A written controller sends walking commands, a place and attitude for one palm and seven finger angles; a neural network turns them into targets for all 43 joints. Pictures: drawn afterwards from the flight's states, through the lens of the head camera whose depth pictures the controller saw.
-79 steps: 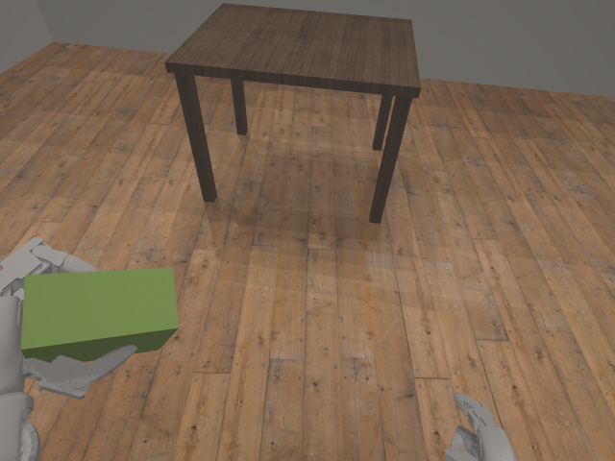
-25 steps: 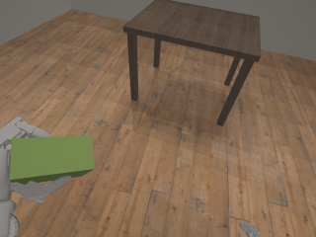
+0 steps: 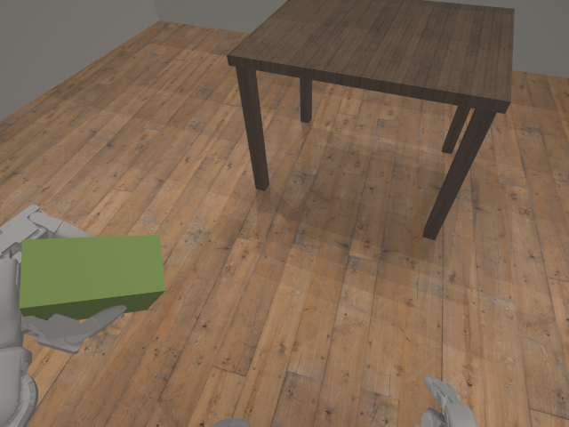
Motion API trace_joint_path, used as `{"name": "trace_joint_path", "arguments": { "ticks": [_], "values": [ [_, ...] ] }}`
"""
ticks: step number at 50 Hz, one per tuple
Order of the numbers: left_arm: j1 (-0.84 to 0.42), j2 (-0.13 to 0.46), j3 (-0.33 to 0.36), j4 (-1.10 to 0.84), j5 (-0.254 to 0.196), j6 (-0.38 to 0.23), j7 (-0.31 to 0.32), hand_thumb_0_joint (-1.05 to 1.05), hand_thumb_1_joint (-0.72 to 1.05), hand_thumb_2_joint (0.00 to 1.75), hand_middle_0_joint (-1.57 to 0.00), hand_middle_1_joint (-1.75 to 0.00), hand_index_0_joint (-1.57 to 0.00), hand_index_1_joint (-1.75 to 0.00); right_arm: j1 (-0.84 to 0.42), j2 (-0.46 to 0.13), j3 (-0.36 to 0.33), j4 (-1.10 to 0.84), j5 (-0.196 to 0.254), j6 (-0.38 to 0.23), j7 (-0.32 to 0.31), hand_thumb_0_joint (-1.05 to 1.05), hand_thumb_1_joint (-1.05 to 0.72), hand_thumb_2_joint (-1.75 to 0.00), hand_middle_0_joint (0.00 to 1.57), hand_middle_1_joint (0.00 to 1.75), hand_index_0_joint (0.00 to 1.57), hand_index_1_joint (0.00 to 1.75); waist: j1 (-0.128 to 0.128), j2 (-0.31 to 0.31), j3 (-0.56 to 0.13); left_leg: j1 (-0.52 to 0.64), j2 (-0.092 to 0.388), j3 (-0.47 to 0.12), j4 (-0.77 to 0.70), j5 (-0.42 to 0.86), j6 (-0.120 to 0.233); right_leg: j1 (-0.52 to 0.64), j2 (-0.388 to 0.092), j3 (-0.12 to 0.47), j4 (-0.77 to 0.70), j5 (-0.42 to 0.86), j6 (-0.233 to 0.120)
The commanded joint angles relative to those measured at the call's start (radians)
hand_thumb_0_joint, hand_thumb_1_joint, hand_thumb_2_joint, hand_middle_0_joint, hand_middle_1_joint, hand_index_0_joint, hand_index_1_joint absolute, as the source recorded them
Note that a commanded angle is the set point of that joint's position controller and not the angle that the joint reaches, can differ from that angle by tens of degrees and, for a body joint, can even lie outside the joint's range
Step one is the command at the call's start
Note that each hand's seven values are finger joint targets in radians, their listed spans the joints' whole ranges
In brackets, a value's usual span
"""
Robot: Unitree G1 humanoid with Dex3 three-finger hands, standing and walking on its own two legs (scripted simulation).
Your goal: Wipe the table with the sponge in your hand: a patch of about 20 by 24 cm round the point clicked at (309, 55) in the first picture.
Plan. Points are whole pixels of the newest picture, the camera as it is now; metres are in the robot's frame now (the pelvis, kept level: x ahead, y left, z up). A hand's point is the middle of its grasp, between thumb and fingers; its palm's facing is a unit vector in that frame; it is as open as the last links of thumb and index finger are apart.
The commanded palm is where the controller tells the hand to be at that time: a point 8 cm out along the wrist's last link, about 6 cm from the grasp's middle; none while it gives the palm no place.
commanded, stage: walk to a spot facing it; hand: left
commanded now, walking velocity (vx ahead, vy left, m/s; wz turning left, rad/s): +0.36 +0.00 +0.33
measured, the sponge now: (114, 278) +0.24 +0.20 +0.15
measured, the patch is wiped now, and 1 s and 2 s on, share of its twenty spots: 0.00 0.00 0.00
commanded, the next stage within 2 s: none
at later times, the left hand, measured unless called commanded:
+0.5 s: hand (91, 186) +0.35 +0.26 +0.18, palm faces +0.54 -0.75 -0.38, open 10.1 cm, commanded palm +0.29 +0.30 +0.20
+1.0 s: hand (137, 147) +0.43 +0.24 +0.17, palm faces +0.64 -0.65 -0.41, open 10.0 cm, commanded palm +0.36 +0.27 +0.20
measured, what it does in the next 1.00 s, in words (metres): walks ahead, turning left: left foot, then right foot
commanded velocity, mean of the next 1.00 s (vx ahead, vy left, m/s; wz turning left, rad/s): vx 0.35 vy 0.00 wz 0.39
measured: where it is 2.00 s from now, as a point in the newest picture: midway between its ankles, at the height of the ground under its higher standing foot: (307, 347)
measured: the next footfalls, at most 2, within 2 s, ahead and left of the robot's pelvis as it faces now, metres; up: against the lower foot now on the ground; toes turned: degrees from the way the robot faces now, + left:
left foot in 0.46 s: +0.24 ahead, +0.12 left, +0.00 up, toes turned +17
right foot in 0.84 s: +0.38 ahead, -0.15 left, +0.00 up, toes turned +3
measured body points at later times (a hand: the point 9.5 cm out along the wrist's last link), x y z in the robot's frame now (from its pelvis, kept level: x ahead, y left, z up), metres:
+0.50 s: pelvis +0.16 +0.00 +0.00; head +0.18 +0.01 +0.45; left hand +0.31 +0.30 +0.20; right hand +0.35 -0.22 -0.09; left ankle +0.20 +0.11 -0.72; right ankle +0.06 -0.08 -0.69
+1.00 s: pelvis +0.30 -0.05 +0.01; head +0.33 -0.06 +0.46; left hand +0.39 +0.27 +0.20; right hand +0.53 -0.24 -0.10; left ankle +0.24 +0.08 -0.62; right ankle +0.34 -0.15 -0.72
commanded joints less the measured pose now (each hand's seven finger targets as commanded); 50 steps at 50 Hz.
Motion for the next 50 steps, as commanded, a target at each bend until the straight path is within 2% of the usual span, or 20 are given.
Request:
{"name": "trace_joint_path", "arguments": {
  "ticks": [1, 3, 6, 15, 19, 21, 22, 23, 24, 25, 26, 32, 39, 40, 41, 42, 43, 44, 47, 50],
  "values": [
    [-0.034, 0.273, 0.185, -0.315, -0.007, -0.105, 0.012, 0.0, 0.1, 1.3, -1.2, -1.6, -1.2, -1.6, -0.124, -0.093, -0.04, -0.176, 0.004, -0.035, 0.009, 0.0, -0.9, -0.9, 0.2, 0.3, 0.2, 0.3, -0.009, -0.113, -0.13, -0.319, 0.044, -0.034, 0.276, 0.128, -0.028, 0.229, -0.334, 0.447, -0.436, -0.055, -0.057],
    [0.007, 0.258, 0.19, -0.324, -0.01, -0.117, 0.018, 0.0, 0.1, 1.3, -1.2, -1.6, -1.2, -1.6, -0.115, -0.093, -0.042, -0.18, 0.0, -0.023, 0.008, 0.0, -0.9, -0.9, 0.2, 0.3, 0.2, 0.3, -0.019, -0.113, -0.144, -0.336, 0.046, -0.004, 0.247, 0.172, -0.038, 0.252, -0.304, 0.308, -0.429, 0.084, -0.047],
    [0.047, 0.257, 0.203, -0.32, -0.02, -0.12, 0.026, 0.0, 0.1, 1.3, -1.2, -1.6, -1.2, -1.6, -0.104, -0.098, -0.057, -0.194, 0.0, -0.017, 0.007, 0.0, -0.9, -0.9, 0.2, 0.3, 0.2, 0.3, -0.024, -0.099, -0.144, -0.339, 0.06, 0.022, 0.109, 0.216, -0.044, 0.279, -0.291, 0.218, -0.431, 0.195, -0.043],
    [0.103, 0.195, 0.173, -0.282, -0.028, -0.1, 0.057, 0.0, 0.1, 1.3, -1.2, -1.6, -1.2, -1.6, -0.044, -0.09, -0.06, -0.261, 0.004, -0.014, 0.015, 0.0, -0.9, -0.9, 0.2, 0.3, 0.2, 0.3, 0.016, -0.212, -0.143, -0.245, 0.026, 0.191, -0.403, 0.198, -0.017, 0.413, -0.281, 0.132, -0.359, 0.468, -0.051],
    [0.007, 0.196, 0.137, -0.323, -0.021, -0.09, 0.07, 0.0, 0.1, 1.3, -1.2, -1.6, -1.2, -1.6, -0.034, -0.087, -0.057, -0.265, 0.002, -0.018, -0.001, 0.0, -0.9, -0.9, 0.2, 0.3, 0.2, 0.3, 0.005, -0.209, -0.153, -0.055, -0.03, 0.248, -0.531, 0.183, 0.004, 0.356, -0.276, 0.087, -0.23, 0.565, -0.042],
    [-0.044, 0.196, 0.109, -0.341, -0.021, -0.09, 0.074, 0.0, 0.1, 1.3, -1.2, -1.6, -1.2, -1.6, -0.011, -0.095, -0.059, -0.262, -0.001, -0.022, -0.014, 0.0, -0.9, -0.9, 0.2, 0.3, 0.2, 0.3, -0.043, -0.117, -0.222, 0.201, -0.074, 0.264, -0.64, 0.278, 0.025, 0.246, -0.226, 0.009, 0.041, 0.594, 0.017],
    [-0.082, 0.209, 0.118, -0.387, -0.015, -0.108, 0.077, 0.0, 0.1, 1.3, -1.2, -1.6, -1.2, -1.6, -0.014, -0.098, -0.058, -0.27, -0.005, -0.028, -0.017, 0.0, -0.9, -0.9, 0.2, 0.3, 0.2, 0.3, -0.056, -0.002, -0.283, 0.386, -0.007, 0.129, -0.663, 0.31, 0.073, 0.105, -0.176, -0.007, 0.243, 0.471, 0.057],
    [-0.078, 0.205, 0.129, -0.399, -0.021, -0.12, 0.075, 0.0, 0.1, 1.3, -1.2, -1.6, -1.2, -1.6, -0.032, -0.113, -0.056, -0.27, -0.009, -0.038, -0.012, 0.0, -0.9, -0.9, 0.2, 0.3, 0.2, 0.3, -0.04, 0.23, -0.295, 0.522, 0.25, -0.282, -0.725, 0.51, 0.21, -0.134, -0.033, 0.025, 0.496, -0.072, 0.103],
    [-0.094, 0.244, 0.145, -0.405, -0.014, -0.13, 0.075, 0.0, 0.1, 1.3, -1.2, -1.6, -1.2, -1.6, -0.029, -0.097, -0.035, -0.276, -0.004, -0.05, 0.002, 0.0, -0.9, -0.9, 0.2, 0.3, 0.2, 0.3, -0.028, 0.246, -0.273, 0.559, 0.39, -0.558, -0.77, 0.703, 0.308, -0.292, 0.026, 0.143, 0.644, -0.337, 0.095],
    [-0.117, 0.277, 0.153, -0.337, -0.002, -0.121, 0.058, 0.0, 0.1, 1.3, -1.2, -1.6, -1.2, -1.6, -0.039, -0.114, -0.038, -0.251, -0.001, -0.049, 0.016, 0.0, -0.9, -0.9, 0.2, 0.3, 0.2, 0.3, -0.037, 0.12, -0.21, 0.443, 0.393, -0.539, -0.808, 0.551, 0.303, -0.32, -0.019, 0.23, 0.668, -0.301, 0.085],
    [-0.122, 0.313, 0.192, -0.366, -0.006, -0.111, 0.044, 0.0, 0.1, 1.3, -1.2, -1.6, -1.2, -1.6, -0.079, -0.109, -0.046, -0.248, -0.004, -0.048, 0.012, 0.0, -0.9, -0.9, 0.2, 0.3, 0.2, 0.3, -0.022, 0.111, -0.186, 0.376, 0.379, -0.502, -0.817, 0.465, 0.294, -0.331, -0.059, 0.239, 0.655, -0.276, 0.1],
    [0.137, 0.193, 0.197, -0.418, -0.038, -0.131, 0.03, 0.0, 0.1, 1.3, -1.2, -1.6, -1.2, -1.6, -0.053, -0.09, -0.056, -0.224, 0.015, -0.078, 0.033, 0.0, -0.9, -0.9, 0.2, 0.3, 0.2, 0.3, -0.001, 0.212, -0.189, 0.136, 0.195, -0.087, -0.836, 0.356, 0.17, -0.122, -0.051, 0.11, 0.273, -0.063, 0.124],
    [-0.009, 0.132, 0.114, -0.17, -0.024, -0.103, 0.012, 0.0, 0.1, 1.3, -1.2, -1.6, -1.2, -1.6, -0.041, -0.106, -0.059, -0.189, 0.016, -0.08, -0.006, 0.0, -0.9, -0.9, 0.2, 0.3, 0.2, 0.3, -0.002, 0.083, -0.129, 0.04, 0.158, -0.002, -0.699, 0.14, 0.114, 0.151, 0.028, -0.01, -0.122, -0.02, 0.146],
    [-0.04, 0.139, 0.105, -0.152, -0.018, -0.091, 0.014, 0.0, 0.1, 1.3, -1.2, -1.6, -1.2, -1.6, -0.042, -0.094, -0.054, -0.185, 0.02, -0.074, -0.012, 0.0, -0.9, -0.9, 0.2, 0.3, 0.2, 0.3, 0.001, 0.002, -0.15, -0.001, 0.114, 0.029, -0.55, 0.102, 0.092, 0.243, 0.009, 0.029, -0.207, -0.029, 0.132],
    [-0.067, 0.151, 0.095, -0.156, -0.008, -0.076, 0.017, 0.0, 0.1, 1.3, -1.2, -1.6, -1.2, -1.6, -0.034, -0.065, -0.046, -0.19, 0.029, -0.068, -0.012, 0.0, -0.9, -0.9, 0.2, 0.3, 0.2, 0.3, 0.003, -0.195, -0.179, -0.107, 0.026, 0.099, -0.283, 0.036, 0.061, 0.334, -0.142, 0.236, -0.335, -0.121, 0.073],
    [-0.077, 0.222, 0.135, -0.156, -0.007, -0.059, 0.026, 0.0, 0.1, 1.3, -1.2, -1.6, -1.2, -1.6, -0.099, -0.059, -0.038, -0.216, 0.022, -0.068, -0.014, 0.0, -0.9, -0.9, 0.2, 0.3, 0.2, 0.3, 0.033, -0.463, -0.153, -0.382, -0.073, 0.09, 0.044, -0.152, 0.019, 0.437, -0.392, 0.65, -0.423, -0.043, -0.041],
    [-0.117, 0.238, 0.141, -0.181, -0.016, -0.061, 0.031, 0.0, 0.1, 1.3, -1.2, -1.6, -1.2, -1.6, -0.123, -0.094, -0.037, -0.204, 0.01, -0.075, -0.013, 0.0, -0.9, -0.9, 0.2, 0.3, 0.2, 0.3, 0.029, -0.349, -0.14, -0.419, -0.034, -0.031, 0.198, -0.104, 0.003, 0.402, -0.478, 0.692, -0.457, -0.004, -0.078],
    [-0.161, 0.222, 0.127, -0.222, -0.007, -0.077, 0.029, 0.0, 0.1, 1.3, -1.2, -1.6, -1.2, -1.6, -0.106, -0.086, -0.032, -0.193, -0.003, -0.076, -0.011, 0.0, -0.9, -0.9, 0.2, 0.3, 0.2, 0.3, 0.007, -0.235, -0.134, -0.386, 0.014, -0.052, 0.216, -0.028, -0.008, 0.334, -0.449, 0.605, -0.448, -0.06, -0.077],
    [-0.139, 0.257, 0.145, -0.364, -0.001, -0.109, 0.024, 0.0, 0.1, 1.3, -1.2, -1.6, -1.2, -1.6, -0.144, -0.111, -0.045, -0.191, 0.004, -0.05, -0.001, 0.0, -0.9, -0.9, 0.2, 0.3, 0.2, 0.3, 0.003, -0.184, -0.066, -0.343, 0.062, -0.02, 0.191, 0.047, -0.034, 0.235, -0.392, 0.375, -0.437, 0.036, -0.066],
    [-0.065, 0.253, 0.177, -0.413, -0.006, -0.109, 0.034, 0.0, 0.1, 1.3, -1.2, -1.6, -1.2, -1.6, -0.122, -0.097, -0.05, -0.215, 0.002, -0.038, 0.005, 0.0, -0.9, -0.9, 0.2, 0.3, 0.2, 0.3, -0.006, -0.193, -0.104, -0.219, 0.075, 0.044, -0.065, 0.071, -0.033, 0.234, -0.344, 0.158, -0.397, 0.204, -0.037]
  ]
}}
